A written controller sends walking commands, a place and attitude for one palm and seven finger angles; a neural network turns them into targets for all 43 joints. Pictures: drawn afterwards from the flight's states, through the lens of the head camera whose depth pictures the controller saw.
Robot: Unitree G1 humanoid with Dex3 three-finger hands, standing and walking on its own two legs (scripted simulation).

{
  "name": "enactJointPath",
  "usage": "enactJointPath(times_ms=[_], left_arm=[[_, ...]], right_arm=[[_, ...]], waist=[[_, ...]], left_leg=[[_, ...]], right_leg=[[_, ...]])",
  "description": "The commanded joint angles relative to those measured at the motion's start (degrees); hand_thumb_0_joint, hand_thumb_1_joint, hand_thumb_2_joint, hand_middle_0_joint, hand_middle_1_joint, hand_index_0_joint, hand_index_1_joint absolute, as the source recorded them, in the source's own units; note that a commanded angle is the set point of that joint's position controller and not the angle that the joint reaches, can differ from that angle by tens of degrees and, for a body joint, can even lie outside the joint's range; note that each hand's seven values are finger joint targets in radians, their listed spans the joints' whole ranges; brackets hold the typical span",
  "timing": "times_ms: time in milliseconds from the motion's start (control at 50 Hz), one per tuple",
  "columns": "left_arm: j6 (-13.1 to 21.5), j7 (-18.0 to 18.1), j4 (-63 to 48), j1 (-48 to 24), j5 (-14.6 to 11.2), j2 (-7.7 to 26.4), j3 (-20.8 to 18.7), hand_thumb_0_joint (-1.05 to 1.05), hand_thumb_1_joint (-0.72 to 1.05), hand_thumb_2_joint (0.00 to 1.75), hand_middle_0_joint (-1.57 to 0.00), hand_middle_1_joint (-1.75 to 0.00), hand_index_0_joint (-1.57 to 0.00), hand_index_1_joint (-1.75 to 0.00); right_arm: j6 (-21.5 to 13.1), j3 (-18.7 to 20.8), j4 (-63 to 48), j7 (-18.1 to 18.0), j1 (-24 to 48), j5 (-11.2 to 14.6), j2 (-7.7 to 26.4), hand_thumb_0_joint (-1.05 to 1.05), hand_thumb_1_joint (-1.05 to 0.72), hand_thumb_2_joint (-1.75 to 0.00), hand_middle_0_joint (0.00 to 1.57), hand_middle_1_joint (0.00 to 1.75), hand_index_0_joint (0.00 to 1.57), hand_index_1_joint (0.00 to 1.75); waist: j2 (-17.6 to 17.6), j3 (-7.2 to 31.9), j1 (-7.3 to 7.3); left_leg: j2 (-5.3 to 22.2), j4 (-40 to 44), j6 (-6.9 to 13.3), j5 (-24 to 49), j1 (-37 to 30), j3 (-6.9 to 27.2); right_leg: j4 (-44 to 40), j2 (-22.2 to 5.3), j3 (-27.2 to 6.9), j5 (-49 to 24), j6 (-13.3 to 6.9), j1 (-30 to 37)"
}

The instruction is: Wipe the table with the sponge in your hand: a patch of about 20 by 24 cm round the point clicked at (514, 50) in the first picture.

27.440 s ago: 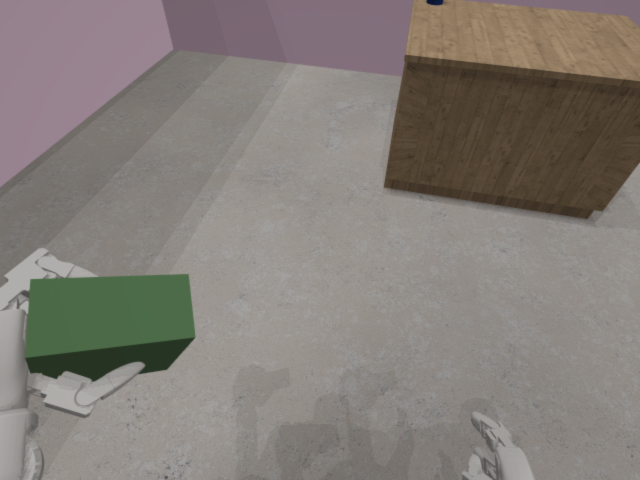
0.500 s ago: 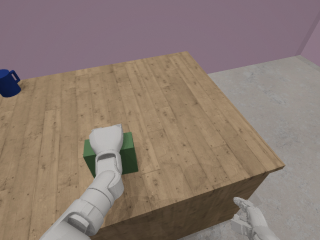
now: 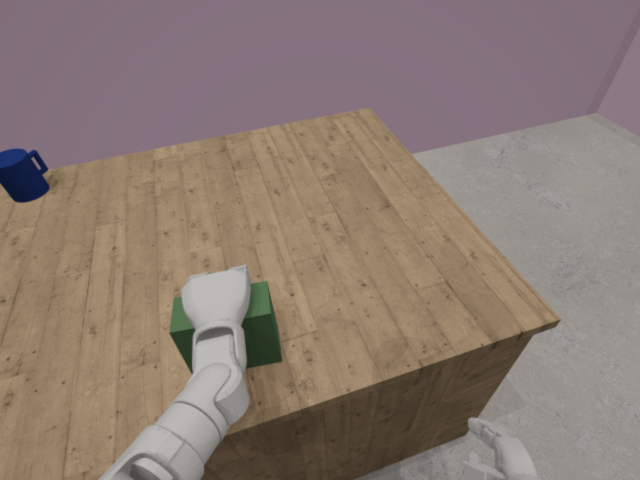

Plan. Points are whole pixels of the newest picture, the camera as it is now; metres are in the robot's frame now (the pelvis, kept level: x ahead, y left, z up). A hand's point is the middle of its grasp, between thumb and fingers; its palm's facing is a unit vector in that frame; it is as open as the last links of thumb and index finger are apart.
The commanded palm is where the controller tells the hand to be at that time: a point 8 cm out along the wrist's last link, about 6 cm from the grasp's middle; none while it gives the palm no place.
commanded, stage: wipe back along the third lane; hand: left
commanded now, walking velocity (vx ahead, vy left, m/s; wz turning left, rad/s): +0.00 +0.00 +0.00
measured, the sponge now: (233, 338) +0.32 +0.18 -0.04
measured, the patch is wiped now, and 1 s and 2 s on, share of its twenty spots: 1.00 1.00 1.00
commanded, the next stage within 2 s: slide back across to the middle lane in 1.20 s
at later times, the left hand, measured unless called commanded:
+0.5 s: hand (232, 339) +0.29 +0.16 +0.01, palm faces -0.03 -0.07 -1.00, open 10.2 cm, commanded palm +0.24 +0.15 +0.04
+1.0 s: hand (233, 340) +0.29 +0.16 +0.01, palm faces -0.03 -0.05 -1.00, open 10.2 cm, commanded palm +0.24 +0.14 +0.04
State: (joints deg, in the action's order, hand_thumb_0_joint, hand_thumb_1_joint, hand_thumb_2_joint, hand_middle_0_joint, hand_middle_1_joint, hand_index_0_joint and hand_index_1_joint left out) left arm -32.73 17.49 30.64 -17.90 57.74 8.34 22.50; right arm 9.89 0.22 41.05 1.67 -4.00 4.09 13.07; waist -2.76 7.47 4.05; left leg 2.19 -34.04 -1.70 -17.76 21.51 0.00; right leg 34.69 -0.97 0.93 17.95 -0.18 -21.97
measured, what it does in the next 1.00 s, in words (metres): stands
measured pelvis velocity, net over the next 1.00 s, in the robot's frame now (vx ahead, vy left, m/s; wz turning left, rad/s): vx -0.01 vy -0.01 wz -0.01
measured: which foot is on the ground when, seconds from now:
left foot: down 0.00-1.00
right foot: down 0.00-1.00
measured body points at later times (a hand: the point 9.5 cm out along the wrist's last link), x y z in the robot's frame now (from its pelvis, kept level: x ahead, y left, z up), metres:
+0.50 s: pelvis +0.00 -0.01 +0.00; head -0.02 -0.04 +0.45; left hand +0.29 +0.16 +0.06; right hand +0.24 -0.21 -0.08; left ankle -0.01 +0.14 -0.73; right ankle +0.00 -0.12 -0.73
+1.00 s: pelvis -0.01 -0.01 +0.00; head -0.02 -0.04 +0.45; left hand +0.29 +0.16 +0.06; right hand +0.21 -0.22 -0.10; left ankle -0.01 +0.14 -0.73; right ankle +0.00 -0.12 -0.73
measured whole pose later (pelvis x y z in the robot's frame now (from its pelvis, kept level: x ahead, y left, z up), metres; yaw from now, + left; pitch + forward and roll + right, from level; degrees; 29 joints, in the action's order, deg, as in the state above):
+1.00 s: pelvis -0.01 -0.01 +0.00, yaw +0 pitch +4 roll +1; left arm -33.1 17.0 24.4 -12.1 58.9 8.0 24.7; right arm 8.9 0.5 40.3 2.3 -2.8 4.5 13.4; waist -3.1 7.4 5.1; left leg 2.5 -34.9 -2.2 -17.7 21.1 -0.1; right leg 36.6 -0.6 0.7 18.4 -0.8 -22.2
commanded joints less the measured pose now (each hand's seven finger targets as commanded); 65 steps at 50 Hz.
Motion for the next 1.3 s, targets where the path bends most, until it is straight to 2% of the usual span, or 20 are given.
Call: enactJointPath(times_ms=[0,140,200,240,260,340,440,480,540,680,740,900,940,980,1040,1080,1140,1180,1240,1280], left_arm=[[0.5,-2.4,-4.1,-4.3,-2.1,-2.6,1.8,0.00,0.10,1.30,-1.20,-1.60,-1.20,-1.60],[0.4,-2.6,-8.2,-0.4,-2.9,-0.7,0.1,0.00,0.10,1.30,-1.20,-1.60,-1.20,-1.60],[0.4,-2.8,-8.6,0.0,-2.4,-4.0,4.2,0.00,0.10,1.30,-1.20,-1.60,-1.20,-1.60],[0.5,-2.8,-9.9,3.5,-2.6,-1.3,1.2,0.00,0.10,1.30,-1.20,-1.60,-1.20,-1.60],[0.4,-3.0,-10.6,3.8,-2.7,-3.4,3.7,0.00,0.10,1.30,-1.20,-1.60,-1.20,-1.60],[0.2,-2.9,-11.5,2.1,-2.4,0.4,-0.1,0.00,0.10,1.30,-1.20,-1.60,-1.20,-1.60],[0.2,-2.7,-11.7,3.6,-1.9,0.9,-0.8,0.00,0.10,1.30,-1.20,-1.60,-1.20,-1.60],[0.3,-2.7,-11.6,2.5,-1.6,-1.8,2.3,0.00,0.10,1.30,-1.20,-1.60,-1.20,-1.60],[0.3,-2.6,-11.6,2.6,-1.5,0.9,-0.7,0.00,0.10,1.30,-1.20,-1.60,-1.20,-1.60],[0.3,-2.5,-11.2,2.9,-1.3,-2.5,2.7,0.00,0.10,1.30,-1.20,-1.60,-1.20,-1.60],[0.1,-2.4,-11.4,3.1,-1.7,0.3,-0.4,0.00,0.10,1.30,-1.20,-1.60,-1.20,-1.60],[0.0,-2.5,-9.1,1.3,-1.5,-3.1,3.3,0.00,0.10,1.30,-1.20,-1.60,-1.20,-1.60],[0.1,-2.4,-9.0,1.3,-1.9,-0.3,0.1,0.00,0.10,1.30,-1.20,-1.60,-1.20,-1.60],[0.4,-2.3,-8.8,-0.2,-1.6,-3.1,3.2,0.00,0.10,1.30,-1.20,-1.60,-1.20,-1.60],[0.3,-2.2,-8.5,-0.8,-1.7,0.4,-0.5,0.00,0.10,1.30,-1.20,-1.60,-1.20,-1.60],[0.3,-2.1,-7.9,-1.7,-1.7,-2.6,2.7,0.00,0.10,1.30,-1.20,-1.60,-1.20,-1.60],[0.5,-2.0,-6.8,-2.0,-2.0,0.7,-1.1,0.00,0.10,1.30,-1.20,-1.60,-1.20,-1.60],[0.7,-2.1,-6.7,-2.3,-1.9,-1.9,1.7,0.00,0.10,1.30,-1.20,-1.60,-1.20,-1.60],[0.9,-1.9,-5.8,-3.3,-1.7,1.4,-2.0,0.00,0.10,1.30,-1.20,-1.60,-1.20,-1.60],[1.0,-2.1,-5.9,-3.6,-1.7,-1.0,0.9,0.00,0.10,1.30,-1.20,-1.60,-1.20,-1.60]], right_arm=[[-3.2,2.0,-10.3,0.0,12.0,0.5,6.6,0.00,-0.90,-0.90,0.20,0.30,0.20,0.30],[-3.5,2.1,-11.0,0.6,13.4,0.9,6.6,0.00,-0.90,-0.90,0.20,0.30,0.20,0.30],[-3.6,2.0,-11.1,0.8,13.7,0.9,6.2,0.00,-0.90,-0.90,0.20,0.30,0.20,0.30],[-3.6,2.2,-11.3,1.0,14.1,0.8,6.5,0.00,-0.90,-0.90,0.20,0.30,0.20,0.30],[-3.5,2.0,-11.7,1.1,14.4,0.9,6.2,0.00,-0.90,-0.90,0.20,0.30,0.20,0.30],[-3.5,1.9,-11.2,0.8,14.5,0.8,6.5,0.00,-0.90,-0.90,0.20,0.30,0.20,0.30],[-3.5,1.9,-11.3,0.7,14.7,0.7,6.4,0.00,-0.90,-0.90,0.20,0.30,0.20,0.30],[-3.6,1.8,-11.5,0.7,14.4,0.8,6.0,0.00,-0.90,-0.90,0.20,0.30,0.20,0.30],[-3.7,2.0,-11.2,0.7,14.4,0.6,6.3,0.00,-0.90,-0.90,0.20,0.30,0.20,0.30],[-3.8,2.0,-11.4,0.9,14.0,0.7,6.1,0.00,-0.90,-0.90,0.20,0.30,0.20,0.30],[-3.8,2.2,-11.1,0.7,14.1,0.6,6.4,0.00,-0.90,-0.90,0.20,0.30,0.20,0.30],[-3.9,2.0,-11.1,0.7,13.6,0.8,6.2,0.00,-0.90,-0.90,0.20,0.30,0.20,0.30],[-3.9,2.1,-10.9,0.4,13.7,0.8,6.5,0.00,-0.90,-0.90,0.20,0.30,0.20,0.30],[-3.9,2.0,-11.0,0.4,13.4,0.9,6.2,0.00,-0.90,-0.90,0.20,0.30,0.20,0.30],[-3.8,2.1,-10.7,0.2,13.6,0.8,6.6,0.00,-0.90,-0.90,0.20,0.30,0.20,0.30],[-3.9,2.0,-10.9,0.2,13.4,1.0,6.1,0.00,-0.90,-0.90,0.20,0.30,0.20,0.30],[-4.1,2.0,-10.4,-0.1,13.2,0.8,6.6,0.00,-0.90,-0.90,0.20,0.30,0.20,0.30],[-4.1,1.8,-10.9,-0.2,13.4,0.9,6.2,0.00,-0.90,-0.90,0.20,0.30,0.20,0.30],[-4.3,2.0,-10.1,-0.6,12.9,0.7,6.6,0.00,-0.90,-0.90,0.20,0.30,0.20,0.30],[-4.3,1.8,-10.5,-0.6,13.0,0.8,6.3,0.00,-0.90,-0.90,0.20,0.30,0.20,0.30]], waist=[[9.7,7.2,-0.22],[9.2,6.4,1.01],[9.5,5.7,0.27],[9.6,7.1,1.56],[9.6,6.5,0.91],[9.1,5.5,1.21],[8.7,6.1,1.44],[9.4,5.9,0.60],[8.6,6.8,1.28],[10.2,7.2,0.57],[10.2,7.2,1.26],[9.5,6.1,0.65],[10.6,6.6,1.19],[10.0,6.0,0.21],[9.1,6.1,1.07],[8.9,5.3,0.30],[9.3,5.9,1.00],[9.5,5.5,0.36],[9.6,5.7,0.87],[10.1,5.4,0.09]], left_leg=[[-3.1,3.7,3.0,10.7,-3.8,-1.4],[-3.1,4.0,3.0,10.7,-4.1,-1.2],[-3.2,3.7,3.2,10.4,-4.9,-1.5],[-3.3,3.5,3.0,11.8,-4.8,-1.2],[-3.4,3.2,3.2,11.7,-5.1,-1.7],[-3.4,3.4,3.0,11.1,-4.5,-1.3],[-3.4,3.2,2.7,12.3,-4.5,-1.3],[-3.4,2.8,2.9,12.1,-4.8,-1.6],[-3.5,2.8,2.8,12.3,-4.6,-1.4],[-3.4,2.2,3.0,12.8,-4.2,-1.6],[-3.4,2.4,2.9,11.9,-3.8,-1.3],[-3.2,2.6,3.0,10.2,-3.5,-1.3],[-3.2,2.9,2.9,9.5,-3.0,-1.1],[-3.2,2.7,3.0,9.0,-3.3,-1.4],[-3.2,3.2,2.8,8.4,-2.8,-1.1],[-3.2,3.0,2.9,7.9,-3.1,-1.3],[-3.3,3.3,2.9,7.3,-2.7,-1.3],[-3.4,3.1,2.9,7.3,-2.8,-1.5],[-3.3,3.4,2.8,7.1,-2.7,-1.3],[-3.4,3.3,2.9,7.1,-2.8,-1.5]], right_leg=[[-5.6,2.5,1.5,-13.6,-3.5,4.8],[-5.9,2.8,0.8,-13.3,-3.8,5.4],[-5.8,2.7,1.1,-12.8,-3.5,4.7],[-5.5,2.8,0.4,-15.1,-3.8,6.2],[-5.4,2.5,0.7,-15.6,-3.5,6.3],[-5.7,2.7,-0.5,-15.9,-3.6,5.9],[-4.9,2.6,-0.5,-17.9,-3.7,6.2],[-4.8,2.5,0.1,-17.5,-3.4,5.6],[-4.8,2.7,-0.6,-17.9,-3.7,5.9],[-3.8,2.6,0.4,-18.7,-3.5,5.5],[-4.4,2.7,-0.3,-17.5,-3.6,5.6],[-4.2,2.8,1.0,-13.3,-3.6,3.5],[-4.7,2.9,0.2,-12.9,-3.6,4.0],[-4.6,2.8,0.8,-11.8,-3.4,3.1],[-4.9,2.9,0.2,-10.7,-3.7,3.2],[-5.0,2.8,0.9,-9.5,-3.5,2.3],[-5.5,2.9,-0.1,-9.4,-3.6,2.9],[-5.4,2.6,0.4,-9.5,-3.3,2.6],[-5.9,2.8,-0.3,-9.1,-3.5,2.7],[-5.7,2.6,0.3,-9.2,-3.2,2.5]])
